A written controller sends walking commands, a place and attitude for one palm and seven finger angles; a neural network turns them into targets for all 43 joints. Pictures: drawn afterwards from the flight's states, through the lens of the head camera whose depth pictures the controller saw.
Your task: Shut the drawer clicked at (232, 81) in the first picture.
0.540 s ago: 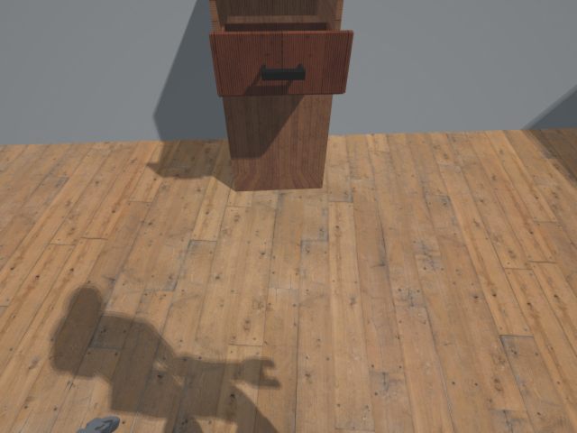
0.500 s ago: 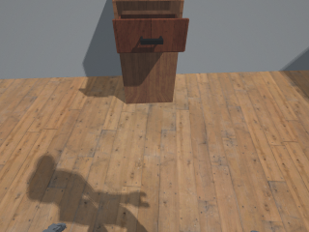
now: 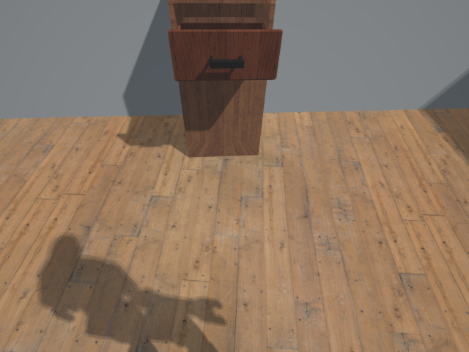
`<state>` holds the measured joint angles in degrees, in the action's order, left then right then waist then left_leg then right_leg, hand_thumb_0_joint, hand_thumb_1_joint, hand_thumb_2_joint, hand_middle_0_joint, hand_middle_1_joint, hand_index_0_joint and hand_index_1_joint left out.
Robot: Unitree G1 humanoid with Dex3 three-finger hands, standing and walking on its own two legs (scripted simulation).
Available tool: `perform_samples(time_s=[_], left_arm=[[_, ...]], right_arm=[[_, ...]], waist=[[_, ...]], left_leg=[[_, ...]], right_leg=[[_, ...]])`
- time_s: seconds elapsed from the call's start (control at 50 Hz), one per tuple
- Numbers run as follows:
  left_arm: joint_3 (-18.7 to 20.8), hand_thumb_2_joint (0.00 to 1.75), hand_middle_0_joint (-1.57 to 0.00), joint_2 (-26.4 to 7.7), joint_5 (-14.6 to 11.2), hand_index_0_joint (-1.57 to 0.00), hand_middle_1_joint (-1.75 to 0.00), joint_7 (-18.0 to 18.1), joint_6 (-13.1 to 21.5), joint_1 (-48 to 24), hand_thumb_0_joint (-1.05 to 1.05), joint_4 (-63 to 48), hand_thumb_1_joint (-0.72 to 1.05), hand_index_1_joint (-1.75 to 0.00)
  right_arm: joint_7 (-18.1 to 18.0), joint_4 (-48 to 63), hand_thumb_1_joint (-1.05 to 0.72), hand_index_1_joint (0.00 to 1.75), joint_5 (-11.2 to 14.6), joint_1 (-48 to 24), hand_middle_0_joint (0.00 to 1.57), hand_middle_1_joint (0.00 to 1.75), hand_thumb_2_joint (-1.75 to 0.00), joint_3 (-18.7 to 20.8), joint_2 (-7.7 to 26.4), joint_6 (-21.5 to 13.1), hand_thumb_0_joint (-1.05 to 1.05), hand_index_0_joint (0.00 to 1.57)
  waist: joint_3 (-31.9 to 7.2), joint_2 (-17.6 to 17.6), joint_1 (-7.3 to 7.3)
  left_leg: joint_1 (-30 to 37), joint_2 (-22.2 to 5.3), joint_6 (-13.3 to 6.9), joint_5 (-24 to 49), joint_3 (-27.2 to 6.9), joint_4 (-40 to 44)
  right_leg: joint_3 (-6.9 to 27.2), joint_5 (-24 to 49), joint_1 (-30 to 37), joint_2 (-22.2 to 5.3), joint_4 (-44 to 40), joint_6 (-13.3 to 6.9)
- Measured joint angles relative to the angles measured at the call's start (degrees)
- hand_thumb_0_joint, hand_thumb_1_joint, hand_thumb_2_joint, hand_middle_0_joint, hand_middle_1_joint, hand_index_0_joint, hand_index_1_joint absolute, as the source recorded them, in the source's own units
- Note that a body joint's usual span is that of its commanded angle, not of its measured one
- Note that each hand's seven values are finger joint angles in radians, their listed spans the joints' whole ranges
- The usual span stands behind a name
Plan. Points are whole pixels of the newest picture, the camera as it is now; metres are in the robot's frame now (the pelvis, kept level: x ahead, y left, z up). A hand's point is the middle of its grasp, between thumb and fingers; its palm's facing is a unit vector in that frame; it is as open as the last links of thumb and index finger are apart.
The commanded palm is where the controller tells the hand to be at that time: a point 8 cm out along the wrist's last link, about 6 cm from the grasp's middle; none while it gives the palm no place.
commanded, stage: stand and wait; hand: left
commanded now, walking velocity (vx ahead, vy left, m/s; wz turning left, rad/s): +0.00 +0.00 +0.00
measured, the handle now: (226, 61) +1.05 +0.10 +0.01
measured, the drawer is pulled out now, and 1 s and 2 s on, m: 0.30 0.30 0.30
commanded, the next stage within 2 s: look at it before walking up in 0.30 s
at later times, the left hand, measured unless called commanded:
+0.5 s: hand out of the picture +0.06 +0.24 -0.15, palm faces -0.03 -0.94 -0.33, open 7.4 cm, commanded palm none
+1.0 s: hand out of the picture +0.06 +0.24 -0.15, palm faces -0.04 -0.94 -0.33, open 7.4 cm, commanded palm none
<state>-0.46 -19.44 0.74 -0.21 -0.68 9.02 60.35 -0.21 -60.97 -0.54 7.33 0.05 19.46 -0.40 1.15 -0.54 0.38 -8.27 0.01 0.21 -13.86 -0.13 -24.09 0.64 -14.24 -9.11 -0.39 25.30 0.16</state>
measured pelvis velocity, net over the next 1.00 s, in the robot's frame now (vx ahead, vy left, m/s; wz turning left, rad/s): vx -0.01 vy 0.00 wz -0.01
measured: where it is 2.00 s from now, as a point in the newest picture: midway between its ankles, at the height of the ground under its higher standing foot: outside the picture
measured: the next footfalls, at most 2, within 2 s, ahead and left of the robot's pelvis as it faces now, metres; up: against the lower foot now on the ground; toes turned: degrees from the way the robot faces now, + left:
right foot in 1.36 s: +0.10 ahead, -0.14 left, +0.00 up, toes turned -15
left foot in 1.86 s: +0.43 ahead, +0.00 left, +0.00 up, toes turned -10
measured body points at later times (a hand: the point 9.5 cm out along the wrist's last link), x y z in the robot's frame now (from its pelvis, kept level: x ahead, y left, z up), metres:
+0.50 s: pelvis -0.01 -0.01 +0.00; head -0.02 -0.01 +0.45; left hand +0.07 +0.29 -0.13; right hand +0.05 -0.30 -0.13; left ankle -0.01 +0.12 -0.74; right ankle -0.01 -0.12 -0.74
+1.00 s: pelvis -0.01 +0.00 +0.00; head -0.01 +0.00 +0.45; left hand +0.07 +0.29 -0.13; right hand +0.06 -0.30 -0.13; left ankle -0.01 +0.12 -0.74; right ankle -0.01 -0.12 -0.74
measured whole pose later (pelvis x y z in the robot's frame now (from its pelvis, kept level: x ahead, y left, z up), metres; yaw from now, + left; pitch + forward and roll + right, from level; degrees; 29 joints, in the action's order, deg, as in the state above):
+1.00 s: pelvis -0.01 +0.00 +0.00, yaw -1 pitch -2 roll +0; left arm -0.5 -19.3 0.8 -0.3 0.0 8.5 62.7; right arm 0.0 -63.9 -0.3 7.5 0.0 19.2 -0.7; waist 1.2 -0.4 0.1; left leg -7.5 -0.7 0.6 -11.5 0.5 -20.9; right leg 1.3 -11.5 -8.5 0.3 21.8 -0.1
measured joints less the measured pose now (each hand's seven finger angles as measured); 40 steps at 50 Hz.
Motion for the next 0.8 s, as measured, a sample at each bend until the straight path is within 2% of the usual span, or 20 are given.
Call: perform_samples(time_s=[0.8], left_arm=[[-0.05, 0.89, -0.21, 0.27, 0.07, -0.20, -0.30, -0.07, 0.63, -0.45, 0.00, 2.26, 0.90, -0.30]], right_arm=[[0.24, -3.10, -0.91, 0.30, 0.18, 0.66, 0.20, 0.30, -0.89, -0.06, -0.27, -0.28, 0.01, 0.20]], waist=[[-0.02, 0.05, -0.34]], left_leg=[[0.48, -0.79, 0.55, 2.44, 0.46, 2.90]], right_leg=[[0.46, 2.75, 0.26, 0.78, -3.00, -0.43]])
